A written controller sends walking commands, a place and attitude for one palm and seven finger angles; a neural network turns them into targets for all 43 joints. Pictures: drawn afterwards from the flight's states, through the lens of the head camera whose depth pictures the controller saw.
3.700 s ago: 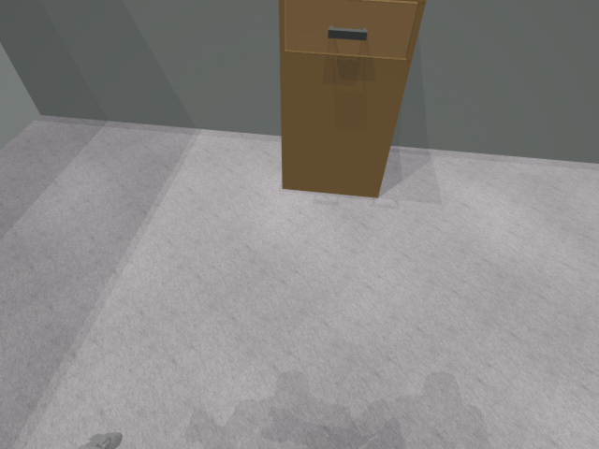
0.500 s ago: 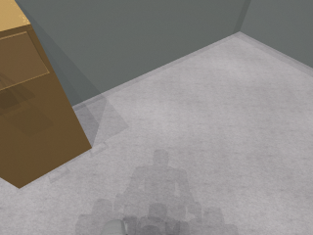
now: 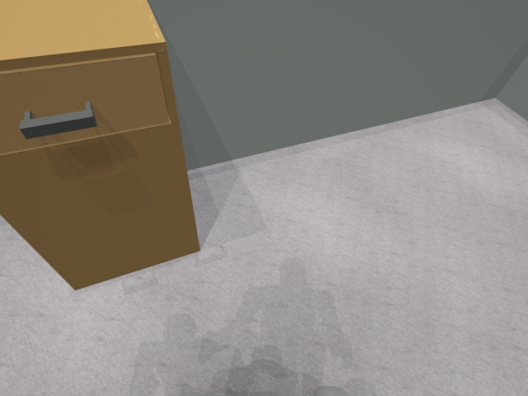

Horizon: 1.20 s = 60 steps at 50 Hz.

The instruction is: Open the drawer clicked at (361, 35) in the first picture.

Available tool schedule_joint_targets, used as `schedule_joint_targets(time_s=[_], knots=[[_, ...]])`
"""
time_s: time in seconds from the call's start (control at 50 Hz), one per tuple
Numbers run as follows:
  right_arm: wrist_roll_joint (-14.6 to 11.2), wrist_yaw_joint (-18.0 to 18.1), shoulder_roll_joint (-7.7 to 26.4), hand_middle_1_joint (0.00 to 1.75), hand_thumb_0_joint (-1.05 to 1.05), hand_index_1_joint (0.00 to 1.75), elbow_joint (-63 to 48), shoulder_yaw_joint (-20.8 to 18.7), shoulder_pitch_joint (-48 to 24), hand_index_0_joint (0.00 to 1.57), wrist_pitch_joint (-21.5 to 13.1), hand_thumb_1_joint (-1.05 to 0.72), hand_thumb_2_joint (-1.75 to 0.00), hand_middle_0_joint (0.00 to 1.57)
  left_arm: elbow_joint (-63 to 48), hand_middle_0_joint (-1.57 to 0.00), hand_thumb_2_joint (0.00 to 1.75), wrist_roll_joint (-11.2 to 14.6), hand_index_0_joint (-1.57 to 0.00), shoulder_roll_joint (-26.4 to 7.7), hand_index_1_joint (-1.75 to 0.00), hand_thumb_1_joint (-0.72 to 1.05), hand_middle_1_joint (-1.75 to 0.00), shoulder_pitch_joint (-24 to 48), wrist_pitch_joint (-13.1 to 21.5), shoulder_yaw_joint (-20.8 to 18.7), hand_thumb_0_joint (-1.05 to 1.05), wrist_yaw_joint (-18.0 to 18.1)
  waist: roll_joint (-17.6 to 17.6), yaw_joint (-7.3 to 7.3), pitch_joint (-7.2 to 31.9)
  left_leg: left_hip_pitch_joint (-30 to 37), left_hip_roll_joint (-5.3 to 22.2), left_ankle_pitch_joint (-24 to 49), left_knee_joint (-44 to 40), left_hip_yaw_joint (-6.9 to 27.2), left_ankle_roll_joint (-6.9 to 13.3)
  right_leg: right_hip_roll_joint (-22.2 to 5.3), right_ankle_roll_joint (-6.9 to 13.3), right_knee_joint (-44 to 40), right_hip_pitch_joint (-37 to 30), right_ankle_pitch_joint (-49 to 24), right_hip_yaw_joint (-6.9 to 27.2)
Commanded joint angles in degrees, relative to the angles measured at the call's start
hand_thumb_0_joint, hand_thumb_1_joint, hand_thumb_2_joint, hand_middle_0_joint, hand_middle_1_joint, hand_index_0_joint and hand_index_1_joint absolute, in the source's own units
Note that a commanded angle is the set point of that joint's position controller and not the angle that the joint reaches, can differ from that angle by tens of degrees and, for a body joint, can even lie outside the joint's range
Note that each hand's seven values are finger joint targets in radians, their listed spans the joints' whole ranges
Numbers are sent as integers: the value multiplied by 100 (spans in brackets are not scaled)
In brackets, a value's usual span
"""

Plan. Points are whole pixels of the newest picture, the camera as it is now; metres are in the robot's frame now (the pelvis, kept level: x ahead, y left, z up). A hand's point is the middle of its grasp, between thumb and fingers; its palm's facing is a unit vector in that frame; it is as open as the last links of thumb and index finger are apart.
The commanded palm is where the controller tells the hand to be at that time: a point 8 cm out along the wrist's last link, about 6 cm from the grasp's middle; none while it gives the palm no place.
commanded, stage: turn to face it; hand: left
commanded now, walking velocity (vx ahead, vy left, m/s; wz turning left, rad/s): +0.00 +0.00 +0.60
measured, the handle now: (59, 117) +0.61 +0.47 +0.02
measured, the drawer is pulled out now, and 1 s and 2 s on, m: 0.00 0.00 0.00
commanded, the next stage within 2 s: take the last steps up to it in 0.54 s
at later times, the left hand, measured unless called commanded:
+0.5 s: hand out of the picture +0.00 +0.15 -0.14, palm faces +0.33 -0.91 -0.27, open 7.4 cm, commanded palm none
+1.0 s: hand out of the picture -0.07 +0.18 -0.16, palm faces +0.43 -0.88 -0.20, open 7.4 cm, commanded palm none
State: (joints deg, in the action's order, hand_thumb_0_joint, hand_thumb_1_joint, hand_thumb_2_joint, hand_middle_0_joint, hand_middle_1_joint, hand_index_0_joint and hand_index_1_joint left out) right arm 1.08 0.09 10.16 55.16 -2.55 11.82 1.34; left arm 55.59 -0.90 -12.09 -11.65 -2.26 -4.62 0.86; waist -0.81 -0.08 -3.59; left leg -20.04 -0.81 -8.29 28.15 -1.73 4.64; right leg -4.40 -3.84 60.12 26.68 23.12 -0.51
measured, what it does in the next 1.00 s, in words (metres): steps on the spot, turning left: right foot, then left foot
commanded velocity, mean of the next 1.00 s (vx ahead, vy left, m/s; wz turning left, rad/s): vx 0.11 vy -0.01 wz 0.28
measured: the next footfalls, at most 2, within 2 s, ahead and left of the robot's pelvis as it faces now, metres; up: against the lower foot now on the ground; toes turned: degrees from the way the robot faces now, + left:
right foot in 0.28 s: +0.05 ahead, -0.17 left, +0.00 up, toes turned +9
left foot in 0.68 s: -0.05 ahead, +0.09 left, +0.00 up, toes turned +27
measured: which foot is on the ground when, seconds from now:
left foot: down 0.00-0.26, up 0.28-0.66, down 0.68-1.00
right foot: up 0.00-0.26, down 0.28-0.68, up 0.70-1.00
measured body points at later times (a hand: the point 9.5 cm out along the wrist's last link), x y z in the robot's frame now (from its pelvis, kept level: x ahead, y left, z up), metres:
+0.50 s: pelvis -0.02 -0.06 +0.00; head +0.01 -0.08 +0.45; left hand -0.02 +0.20 -0.12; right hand +0.12 -0.30 -0.15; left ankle -0.05 +0.08 -0.67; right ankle +0.01 -0.18 -0.74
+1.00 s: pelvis -0.01 -0.01 +0.01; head -0.01 +0.00 +0.46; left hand -0.09 +0.23 -0.15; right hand +0.11 -0.22 -0.14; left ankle -0.09 +0.07 -0.74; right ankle +0.06 -0.13 -0.69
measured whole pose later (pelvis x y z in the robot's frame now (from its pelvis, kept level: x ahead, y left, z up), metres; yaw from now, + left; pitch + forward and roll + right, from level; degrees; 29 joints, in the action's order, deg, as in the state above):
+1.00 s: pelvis -0.01 -0.01 +0.01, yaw +24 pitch -1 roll +0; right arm 1.2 0.8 9.9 58.6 -2.1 16.8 -1.3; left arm 59.5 -1.5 -12.7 -15.3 -1.5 -2.8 -1.2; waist -1.2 0.2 -1.0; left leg -5.0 -0.6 -14.8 20.8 -2.9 1.9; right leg -5.7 -3.1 49.1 23.9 19.5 -3.9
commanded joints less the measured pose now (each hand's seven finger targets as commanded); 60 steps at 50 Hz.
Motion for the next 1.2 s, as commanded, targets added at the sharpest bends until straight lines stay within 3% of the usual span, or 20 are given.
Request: schedule_joint_targets(time_s=[0.0,0.08,0.2,0.22,0.26,0.28,0.3,0.36,0.48,0.58,0.62,0.66,0.68,0.74,1.0,1.08,1.1,1.12,1.14,1.18], knots=[[16,48,1158,30,0,30,-394,-352,248,20,-82,-90,-90,20,-489,-20,90,-22,-20,-382,-30,90,-30,-19,71,-111,0,48,878,-129,770,828,1310,-360,-1315,1987,494,67,-62,-292,223,-51,39],[32,31,1266,30,0,30,-394,-427,367,20,-16,-90,-90,20,-658,-20,90,5,-20,-430,-30,90,-30,226,69,-89,0,62,993,-236,720,772,1296,-450,-1248,2442,553,198,-37,-944,27,211,85],[31,-15,1326,30,0,30,-583,-502,-19,20,91,-90,-90,20,-582,-20,90,72,-20,-549,-30,90,-30,-534,87,-104,0,100,1134,111,788,-85,824,-608,-1066,2527,173,486,152,-3024,-1675,-325,-84],[-1,-32,1173,30,0,30,-643,-495,-115,20,123,-90,-90,20,-537,-20,90,52,-20,-710,-30,90,-30,-831,107,-147,0,125,746,254,751,-763,558,-1135,-732,2306,-101,241,265,-3894,-2429,-563,73],[7,-17,725,30,0,30,-832,-457,-89,20,131,-90,-90,20,-798,-20,90,-76,-20,-1515,-30,90,-30,-408,109,-218,0,173,-1698,236,252,-2172,-489,-2196,2407,528,-768,-2383,1233,-5302,-1952,953,2616],[58,-45,1031,30,0,30,-803,-504,-89,20,156,-90,-90,20,-986,-20,90,-25,-20,-1357,-30,90,-30,173,91,-162,0,204,-896,9,120,-1557,-125,-2044,3273,769,-665,-2399,1290,-5254,-875,664,2076],[70,-98,956,30,0,30,-691,-497,122,20,220,-90,-90,20,-1077,-20,90,-22,-20,-1136,-30,90,-30,592,157,-140,0,195,-778,-251,40,-1339,-25,-1642,3751,680,-653,-1900,1137,-5115,-601,338,1507],[45,-153,811,30,0,30,-525,-408,303,20,189,-90,-90,20,-959,-20,90,-21,-20,-791,-30,90,-30,471,265,-4,0,134,-912,-261,-48,-1430,146,-1198,3941,273,-814,-1216,942,-4348,-1271,-1743,279],[-24,-126,642,30,0,30,-689,-260,-522,20,159,-90,-90,20,-529,-20,90,-89,-20,-1037,-30,90,-30,-639,270,-40,0,119,-1163,279,221,-966,175,-1758,2389,-147,-894,-1427,1085,-3805,-2244,-3828,78],[-70,-93,638,30,0,30,-593,-181,-394,20,81,-90,-90,20,-410,-20,90,-108,-20,-1236,-30,90,-30,-585,227,-103,0,105,-1422,203,515,87,48,-1477,784,-398,-760,-1409,940,-3316,-2200,-4111,-40],[-49,-72,880,30,0,30,-415,-210,125,20,-12,-90,-90,20,-421,-20,90,-9,-20,-1115,-30,90,-30,-409,190,-84,0,99,-841,-115,805,1360,237,-44,-604,-241,-648,-1119,506,-2585,-1608,-3303,-440],[3,-6,1813,30,0,30,-312,-390,553,20,-75,-90,-90,20,-628,-20,90,25,-20,-443,-30,90,-30,-363,148,115,0,52,1809,-330,1102,2486,2333,2357,-896,2108,387,-155,-67,-799,390,1293,-667],[32,-8,1772,30,0,30,-270,-354,622,20,-30,-90,-90,20,-674,-20,90,-32,-20,-547,-30,90,-30,-102,116,112,0,57,1345,-403,900,2137,2440,1400,-923,1856,632,-222,65,-213,396,1318,-365],[48,96,1163,30,0,30,-243,-181,140,20,-145,-90,-90,20,-366,-20,90,-75,-20,-578,-30,90,-30,29,138,50,0,-91,1436,-220,-3,1289,1718,-873,-1536,1541,433,-254,150,276,711,231,-113],[63,117,952,30,0,30,286,-193,840,20,-354,-90,-90,20,-164,-20,90,-49,-20,-220,-30,90,-30,233,294,152,0,-204,779,-204,-311,1247,1643,-854,-1732,1320,579,-114,131,-1986,-69,-283,-399],[40,111,822,30,0,30,439,-155,773,20,-347,-90,-90,20,162,-20,90,-51,-20,-265,-30,90,-30,-510,388,83,0,-181,440,186,-111,478,1297,-893,-825,895,233,159,237,-3146,-1743,-997,-577],[6,100,655,30,0,30,455,-111,782,20,-373,-90,-90,20,337,-20,90,-74,-20,-465,-30,90,-30,-1023,453,28,0,-150,-85,418,123,-77,955,-1074,64,560,29,-149,360,-3603,-2670,-768,-111],[-48,57,292,30,0,30,350,-29,840,20,-412,-90,-90,20,512,-20,90,-118,-20,-974,-30,90,-30,-1615,536,-76,0,-97,-1484,619,436,-1143,240,-1822,1739,-231,-282,-1461,839,-4314,-3578,-46,1646],[-19,41,456,30,0,30,138,-46,554,20,-391,-90,-90,20,561,-20,90,-27,-20,-1247,-30,90,-30,-2008,509,-107,0,-52,-1697,752,461,-1654,171,-2653,2883,-115,-294,-2134,1271,-4988,-3425,440,2766],[16,-17,559,30,0,30,243,-156,352,20,-342,-90,-90,20,481,-20,90,6,-20,-815,-30,90,-30,-1364,517,-55,0,-2,-1183,491,-147,-1763,593,-1672,3714,233,-240,-1835,1247,-5320,-2434,1294,2263]])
